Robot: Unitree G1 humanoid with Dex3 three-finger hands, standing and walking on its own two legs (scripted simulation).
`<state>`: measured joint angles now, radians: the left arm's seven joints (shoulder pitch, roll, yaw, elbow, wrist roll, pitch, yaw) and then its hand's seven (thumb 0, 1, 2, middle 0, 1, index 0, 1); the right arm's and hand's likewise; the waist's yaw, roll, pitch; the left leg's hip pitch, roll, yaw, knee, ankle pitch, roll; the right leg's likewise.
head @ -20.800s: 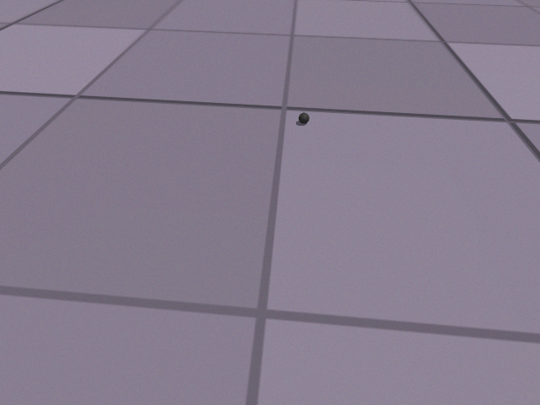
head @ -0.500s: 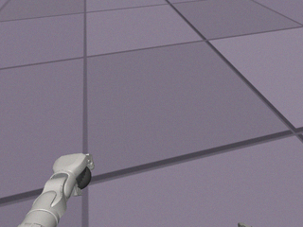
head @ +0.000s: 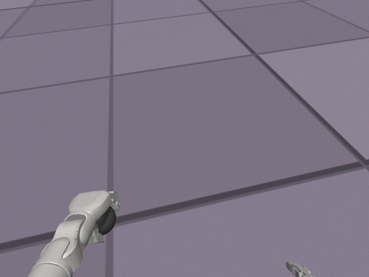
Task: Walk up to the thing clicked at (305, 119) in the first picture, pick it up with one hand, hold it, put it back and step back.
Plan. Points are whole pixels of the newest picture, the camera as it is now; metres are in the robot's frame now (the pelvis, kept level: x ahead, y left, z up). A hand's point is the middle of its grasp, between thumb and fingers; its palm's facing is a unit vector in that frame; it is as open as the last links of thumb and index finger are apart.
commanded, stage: hold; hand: left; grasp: from above
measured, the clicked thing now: (100, 219) +0.31 +0.23 -0.06
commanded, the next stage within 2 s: crouch in 0.96 s
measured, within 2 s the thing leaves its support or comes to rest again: neither
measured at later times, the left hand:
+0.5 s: hand (97, 220) +0.29 +0.22 -0.03, palm faces -0.45 -0.07 -0.89, open 9.7 cm
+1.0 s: hand (97, 216) +0.30 +0.22 -0.03, palm faces -0.45 -0.07 -0.89, open 9.7 cm
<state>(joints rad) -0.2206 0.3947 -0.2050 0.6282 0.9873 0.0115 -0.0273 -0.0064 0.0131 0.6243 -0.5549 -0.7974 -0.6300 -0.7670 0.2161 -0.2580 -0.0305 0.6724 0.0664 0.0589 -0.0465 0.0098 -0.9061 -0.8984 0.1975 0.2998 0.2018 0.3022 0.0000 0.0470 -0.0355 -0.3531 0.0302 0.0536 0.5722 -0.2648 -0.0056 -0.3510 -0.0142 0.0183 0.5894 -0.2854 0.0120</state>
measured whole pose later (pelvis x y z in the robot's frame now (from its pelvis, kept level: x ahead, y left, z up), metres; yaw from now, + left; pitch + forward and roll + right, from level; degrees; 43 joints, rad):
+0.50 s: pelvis +0.00 +0.00 +0.01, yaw +0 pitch +1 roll +1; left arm -0.21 0.39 -0.21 0.59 0.98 0.02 -0.06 -0.01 0.01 0.63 -0.55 -0.80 -0.63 -0.77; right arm 0.19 -0.25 -0.02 0.67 0.08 0.06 -0.06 0.01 -0.91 -0.90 0.20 0.30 0.20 0.30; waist 0.01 0.05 -0.02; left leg -0.28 0.03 0.06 0.50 -0.23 -0.01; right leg -0.29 -0.01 0.02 0.53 -0.26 0.01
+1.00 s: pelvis +0.01 +0.00 +0.01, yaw +0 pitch +1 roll +0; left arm -0.22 0.40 -0.21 0.60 0.99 0.01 -0.05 0.00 0.00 0.62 -0.58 -0.79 -0.65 -0.75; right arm 0.20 -0.25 -0.03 0.68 0.08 0.08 -0.06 0.01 -0.91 -0.90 0.20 0.30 0.20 0.30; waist 0.01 0.04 -0.02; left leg -0.26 0.03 0.06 0.47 -0.23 -0.01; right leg -0.26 -0.01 0.02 0.49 -0.26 0.01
